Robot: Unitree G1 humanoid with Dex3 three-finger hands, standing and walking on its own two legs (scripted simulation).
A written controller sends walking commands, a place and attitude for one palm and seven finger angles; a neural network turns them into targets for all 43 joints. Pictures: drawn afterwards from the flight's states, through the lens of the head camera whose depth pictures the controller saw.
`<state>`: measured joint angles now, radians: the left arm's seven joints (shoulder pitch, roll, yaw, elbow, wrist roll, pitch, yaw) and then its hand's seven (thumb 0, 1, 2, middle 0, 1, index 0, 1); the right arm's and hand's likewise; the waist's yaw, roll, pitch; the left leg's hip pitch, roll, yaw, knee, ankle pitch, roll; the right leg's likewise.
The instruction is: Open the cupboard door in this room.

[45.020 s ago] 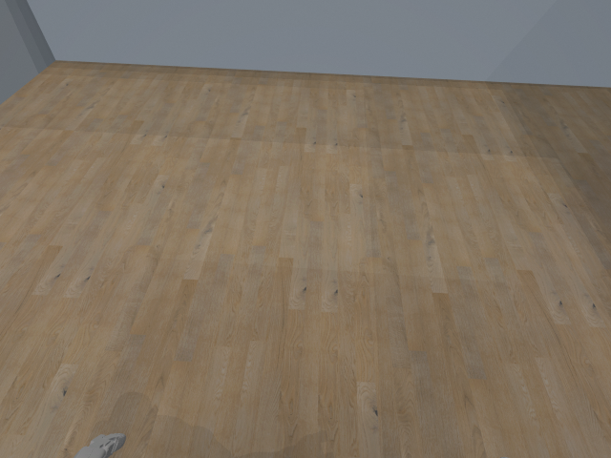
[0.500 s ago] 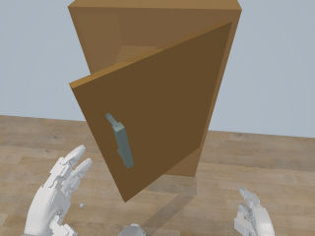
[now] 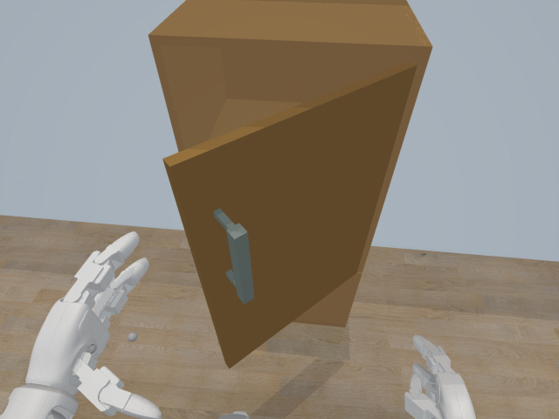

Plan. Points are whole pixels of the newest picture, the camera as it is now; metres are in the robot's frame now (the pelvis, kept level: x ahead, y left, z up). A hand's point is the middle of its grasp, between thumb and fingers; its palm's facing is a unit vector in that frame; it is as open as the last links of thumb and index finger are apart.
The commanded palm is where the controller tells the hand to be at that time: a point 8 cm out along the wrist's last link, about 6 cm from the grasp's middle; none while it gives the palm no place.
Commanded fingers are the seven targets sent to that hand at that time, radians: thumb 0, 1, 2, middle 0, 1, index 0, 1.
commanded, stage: draw the hand back to the body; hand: left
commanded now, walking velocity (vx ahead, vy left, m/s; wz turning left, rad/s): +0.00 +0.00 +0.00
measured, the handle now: (234, 258) +0.32 +0.10 +0.09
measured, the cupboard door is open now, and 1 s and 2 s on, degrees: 44 44 44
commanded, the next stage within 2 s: step back with the hand held close in 1.08 s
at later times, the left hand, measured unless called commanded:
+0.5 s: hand (84, 263) +0.23 +0.24 +0.17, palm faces +0.35 -0.85 -0.40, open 11.5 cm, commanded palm +0.19 +0.29 +0.19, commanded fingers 0.00 0.58 0.76 -0.19 -0.30 -0.19 -0.30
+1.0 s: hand (98, 242) +0.25 +0.23 +0.19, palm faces +0.40 -0.82 -0.41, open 7.5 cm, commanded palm +0.21 +0.27 +0.21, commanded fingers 0.00 0.90 0.90 -0.20 -0.30 -0.20 -0.30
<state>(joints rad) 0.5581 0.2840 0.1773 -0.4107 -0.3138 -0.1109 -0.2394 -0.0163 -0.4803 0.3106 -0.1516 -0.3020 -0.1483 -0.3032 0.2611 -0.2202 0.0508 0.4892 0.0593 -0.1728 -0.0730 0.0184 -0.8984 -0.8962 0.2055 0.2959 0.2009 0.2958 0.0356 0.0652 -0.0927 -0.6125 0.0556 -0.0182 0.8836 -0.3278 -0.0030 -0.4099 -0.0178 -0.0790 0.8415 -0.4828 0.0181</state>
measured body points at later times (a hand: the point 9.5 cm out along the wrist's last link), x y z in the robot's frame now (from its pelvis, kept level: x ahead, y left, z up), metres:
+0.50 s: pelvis +0.04 +0.01 +0.04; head +0.03 +0.00 +0.49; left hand +0.21 +0.29 +0.20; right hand +0.23 -0.21 -0.03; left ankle +0.08 +0.12 -0.70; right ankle -0.03 -0.13 -0.70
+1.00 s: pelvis +0.05 -0.02 +0.05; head +0.05 -0.04 +0.50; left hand +0.23 +0.27 +0.21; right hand +0.23 -0.25 -0.04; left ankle +0.08 +0.12 -0.70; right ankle -0.03 -0.13 -0.70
